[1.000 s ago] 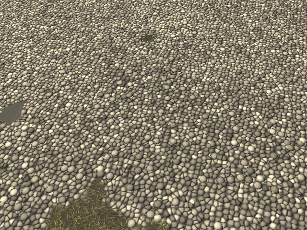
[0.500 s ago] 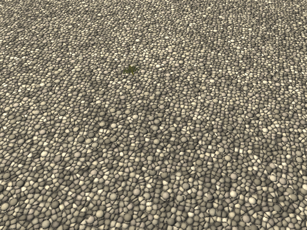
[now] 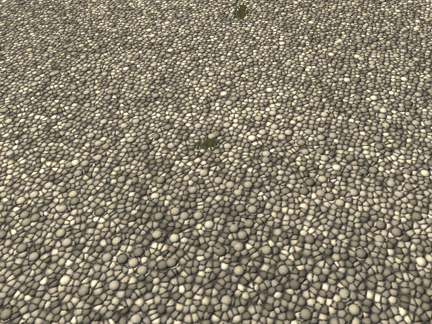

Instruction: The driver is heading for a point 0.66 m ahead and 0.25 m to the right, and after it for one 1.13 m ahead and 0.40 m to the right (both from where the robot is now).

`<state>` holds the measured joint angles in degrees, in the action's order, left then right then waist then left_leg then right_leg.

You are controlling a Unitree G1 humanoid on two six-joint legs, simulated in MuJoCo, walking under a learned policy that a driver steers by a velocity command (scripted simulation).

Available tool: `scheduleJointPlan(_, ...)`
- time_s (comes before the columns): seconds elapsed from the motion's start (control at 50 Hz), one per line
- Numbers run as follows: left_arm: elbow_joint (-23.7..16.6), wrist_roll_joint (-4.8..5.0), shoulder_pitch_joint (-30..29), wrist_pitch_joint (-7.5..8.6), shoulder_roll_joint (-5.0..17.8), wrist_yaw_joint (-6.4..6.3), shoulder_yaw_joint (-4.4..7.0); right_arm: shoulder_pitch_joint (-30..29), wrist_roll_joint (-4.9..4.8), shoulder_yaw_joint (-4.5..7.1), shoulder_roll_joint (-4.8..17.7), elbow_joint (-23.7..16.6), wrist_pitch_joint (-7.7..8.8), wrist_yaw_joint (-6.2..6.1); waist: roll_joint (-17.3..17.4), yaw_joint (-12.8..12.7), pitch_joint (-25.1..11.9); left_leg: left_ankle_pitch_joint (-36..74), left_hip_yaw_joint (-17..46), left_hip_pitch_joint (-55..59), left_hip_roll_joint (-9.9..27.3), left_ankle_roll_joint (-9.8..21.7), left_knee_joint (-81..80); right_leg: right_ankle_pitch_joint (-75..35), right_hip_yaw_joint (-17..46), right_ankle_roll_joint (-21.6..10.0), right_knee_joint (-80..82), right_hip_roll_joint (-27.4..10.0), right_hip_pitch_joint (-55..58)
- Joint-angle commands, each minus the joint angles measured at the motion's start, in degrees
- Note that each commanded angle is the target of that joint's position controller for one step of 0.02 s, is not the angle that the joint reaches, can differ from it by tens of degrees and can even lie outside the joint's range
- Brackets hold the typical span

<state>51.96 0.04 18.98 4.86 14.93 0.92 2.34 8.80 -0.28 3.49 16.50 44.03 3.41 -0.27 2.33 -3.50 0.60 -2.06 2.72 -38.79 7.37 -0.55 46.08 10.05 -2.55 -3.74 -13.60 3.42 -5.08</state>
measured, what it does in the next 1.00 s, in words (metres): walks ahead, turning right: left foot, then right foot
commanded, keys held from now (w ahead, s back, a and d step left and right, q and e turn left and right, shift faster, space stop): w+e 1.00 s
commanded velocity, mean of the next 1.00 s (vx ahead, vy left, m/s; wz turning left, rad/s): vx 0.50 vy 0.00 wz -0.47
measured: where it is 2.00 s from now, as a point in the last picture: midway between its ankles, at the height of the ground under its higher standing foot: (369, 204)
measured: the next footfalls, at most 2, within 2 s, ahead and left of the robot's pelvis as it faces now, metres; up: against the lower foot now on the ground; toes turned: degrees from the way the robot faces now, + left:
left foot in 0.20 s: +0.30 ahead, +0.16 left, +0.00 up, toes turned -4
right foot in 0.72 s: +0.51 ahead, -0.17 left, +0.00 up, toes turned -25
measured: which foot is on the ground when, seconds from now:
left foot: up 0.00-0.18, down 0.20-0.72, up 0.74-1.00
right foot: down 0.00-0.22, up 0.24-0.70, down 0.72-1.00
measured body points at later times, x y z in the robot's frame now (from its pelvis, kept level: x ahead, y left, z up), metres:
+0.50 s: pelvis +0.27 +0.05 +0.00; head +0.29 +0.04 +0.45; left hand +0.47 +0.29 -0.11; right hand +0.26 -0.24 -0.13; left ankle +0.26 +0.16 -0.75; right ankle +0.34 -0.13 -0.68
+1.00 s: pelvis +0.51 -0.10 +0.00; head +0.53 -0.13 +0.45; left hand +0.71 +0.12 -0.11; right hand +0.55 -0.43 -0.10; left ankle +0.72 +0.02 -0.68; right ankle +0.47 -0.15 -0.75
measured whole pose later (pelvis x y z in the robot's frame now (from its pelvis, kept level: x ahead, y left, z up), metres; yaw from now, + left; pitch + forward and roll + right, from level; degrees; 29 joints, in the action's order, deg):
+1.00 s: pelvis +0.51 -0.10 +0.00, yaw -31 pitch +1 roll +1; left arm 42.7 0.7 19.3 2.8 15.2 0.2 4.0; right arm 3.3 0.7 4.0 17.5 44.4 5.3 -0.2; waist 1.7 -2.8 2.7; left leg -7.7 4.8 -37.3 5.8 -2.8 49.8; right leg 10.2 4.5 -5.9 -19.4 5.8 -10.0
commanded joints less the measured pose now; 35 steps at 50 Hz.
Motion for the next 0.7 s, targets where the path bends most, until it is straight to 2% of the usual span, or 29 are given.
scheduleJointPlan(0.02,-2.4,0.77,0.1,0.43,10.1,-0.77,2.21,-6.0,-0.1,0.1,1.8,-4.4,1.16,0.52,-5.2,-0.3,2.3,7.4,-1.5,2.6,-1.5,-0.7,-9.1,-11.0,7.6,-7.7,6.7,-13.6,-2.4)
scheduleJointPlan(0.08,-1.1,1.19,3.2,-0.62,10.6,-1.02,2.48,-10.7,-0.51,-0.01,2.0,-5.9,1.89,1.48,-5.3,-1.6,3.6,6.7,-1.2,2.9,-3.1,-0.7,-14.6,-10.4,9.6,-7.8,4.0,-15.2,1.3)
scheduleJointPlan(0.12,-0.8,1.44,3.5,-1.27,11.1,-1.38,2.83,-11.4,-0.63,0.21,3.1,-6.5,2.51,2.07,-6.2,-0.7,3.6,4.3,-0.2,4.3,-3.7,0.0,-17.6,-11.0,11.7,-7.2,1.4,-16.8,3.7)
scheduleJointPlan(0.16,-0.9,1.46,2.5,-1.72,11.7,-1.69,3.31,-8.5,-0.61,0.81,4.9,-5.7,3.01,2.16,-7.5,1.6,2.1,0.4,-0.4,9.7,-4.6,1.1,-19.0,-14.3,13.5,-6.1,-2.2,-17.6,4.8)
scheduleJointPlan(0.18,-1.2,1.48,1.3,-1.91,11.7,-1.74,3.32,-3.8,-0.49,1.53,6.2,-4.4,3.23,1.92,-7.6,4.5,-0.4,-0.5,-1.6,16.9,-5.7,2.3,-20.8,-20.2,12.8,-5.1,-7.1,-16.2,3.9)
scheduleJointPlan(0.2,-1.5,1.01,1.2,-1.91,9.8,-1.67,2.65,4.4,-0.06,2.87,9.0,-2.1,3.38,1.39,-6.4,8.1,-6.5,0.1,-1.3,30.1,-4.6,4.2,-19.9,-22.0,10.7,-3.3,-17.1,-12.7,0.0)
scheduleJointPlan(0.22,-3.5,-0.48,1.4,-1.87,5.7,-1.61,1.22,14.2,0.92,3.93,13.1,-1.0,3.21,0.76,0.8,11.5,-16.4,-0.4,9.9,47.3,6.5,7.6,-17.6,-7.0,7.4,-0.9,-35.2,-7.7,-10.9)
scheduleJointPlan(0.24,-4.5,0.9,9.1,-0.79,0.6,-1.4,-0.09,15.4,0.88,4.44,15.8,0.2,2.49,1.04,17.9,7.2,-22.6,-13.2,34.3,62.2,17.6,15.3,-24.5,23.6,5.6,1.9,-52.3,-0.3,-31.2)
scheduleJointPlan(0.26,-3.6,2.17,6.2,-0.38,7.3,-1.39,1.41,14.0,0.54,2.87,9.5,-0.7,2.42,1.05,10.9,9.1,-18.4,-21.6,35.0,58.1,15.8,13.6,-28.1,23.3,10.8,1.8,-58.7,-3.8,-36.3)
scheduleJointPlan(0.28,-5.0,2.81,1.1,-0.29,9.9,-1.36,2.36,10.6,0.26,2.03,6.9,-0.9,2.5,0.81,7.3,9.1,-10.8,-20.9,26.1,51.1,14.2,11.4,-29.2,17.9,9.9,1.4,-59.5,-6.0,-38.7)
scheduleJointPlan(0.3,-5.3,2.52,-1.0,-0.47,9.1,-1.58,2.41,7.0,0.46,1.61,5.8,-0.9,2.57,0.81,3.5,7.5,-6.9,-15.3,20.1,44.1,12.1,10.5,-30.8,13.2,8.8,1.7,-58.3,-8.4,-36.8)
scheduleJointPlan(0.32,-5.6,1.83,-1.8,-0.81,8.5,-1.59,2.7,4.5,0.66,1.29,4.4,-0.7,2.65,0.89,3.4,6.2,-3.8,-10.9,15.2,38.7,10.3,10.3,-32.6,10.1,8.9,2.0,-55.8,-9.8,-35.2)
scheduleJointPlan(0.34,-5.6,1.86,-0.9,-1.48,7.3,-1.42,2.84,3.0,1.08,1.13,3.8,-0.4,2.92,0.84,4.7,4.6,-2.7,-7.9,11.1,34.9,9.1,9.9,-34.4,8.0,9.1,2.3,-54.3,-11.2,-32.0)
scheduleJointPlan(0.36,-5.8,2.06,-0.5,-2.18,6.2,-1.29,2.81,2.0,1.09,1.19,3.4,-0.1,3.15,0.8,4.8,3.9,-1.9,-5.9,8.2,32.8,8.4,10.1,-35.9,7.1,8.7,2.5,-53.4,-11.6,-30.7)
scheduleJointPlan(0.4,-7.0,1.87,-1.9,-3.32,4.7,-1.21,2.68,1.6,0.95,1.63,4.4,0.8,3.62,0.59,3.2,3.2,-0.1,-1.5,3.6,30.8,8.7,11.0,-37.9,5.0,8.3,3.2,-51.3,-12.2,-31.9)
scheduleJointPlan(0.44,-8.5,1.46,-4.2,-3.8,4.3,-1.1,2.64,2.1,1.1,2.12,5.6,1.7,3.63,0.2,1.8,3.2,1.0,1.2,-0.1,31.2,8.9,11.5,-38.9,0.9,8.4,3.9,-46.9,-12.3,-34.3)
scheduleJointPlan(0.5,-9.9,1.32,-8.0,-3.44,3.6,-0.07,2.29,2.5,1.07,2.54,7.0,2.5,3.12,-0.29,1.0,4.2,1.9,3.6,-6.5,32.5,7.5,10.5,-39.4,-7.7,6.6,3.9,-37.0,-11.8,-33.6)
scheduleJointPlan(0.56,-12.2,1.13,-14.0,-3.14,3.0,1.06,1.74,4.5,0.49,2.98,8.5,3.5,2.39,-0.64,0.0,6.5,3.6,4.5,-10.6,34.8,7.9,9.8,-39.3,-11.2,3.1,3.1,-29.2,-10.8,-32.4)
scheduleJointPlan(0.62,-14.5,1.17,-17.6,-3.38,3.7,1.86,1.81,6.6,-0.52,3.55,9.8,4.6,1.27,-0.63,0.2,7.2,4.8,7.2,-12.4,40.5,9.6,8.7,-36.9,-8.0,1.4,1.4,-25.0,-9.9,-33.1)
scheduleJointPlan(0.66,-15.5,1.07,-17.1,-3.6,5.0,2.23,2.41,6.1,-1.15,4.0,11.2,4.8,0.45,-0.69,1.2,5.7,3.7,19.2,-14.0,43.5,10.2,7.6,-32.0,-2.8,-0.9,-0.5,-23.7,-7.7,-30.2)
scheduleJointPlan(0.68,-15.4,1.03,-14.9,-3.8,6.1,2.22,3.05,5.5,-1.5,4.27,12.0,4.6,0.03,-0.77,2.2,4.0,1.7,29.1,-14.8,44.2,10.1,6.9,-27.2,0.3,-2.7,-1.8,-23.8,-5.6,-26.1)
scheduleJointPlan(0.7,-14.2,1.19,-9.1,-3.96,7.9,2.1,4.18,4.6,-1.85,4.39,12.5,4.4,-0.49,-0.79,2.2,0.4,-1.6,36.6,-16.0,43.4,9.1,6.0,-18.6,1.4,-4.5,-3.3,-22.5,-2.9,-18.5)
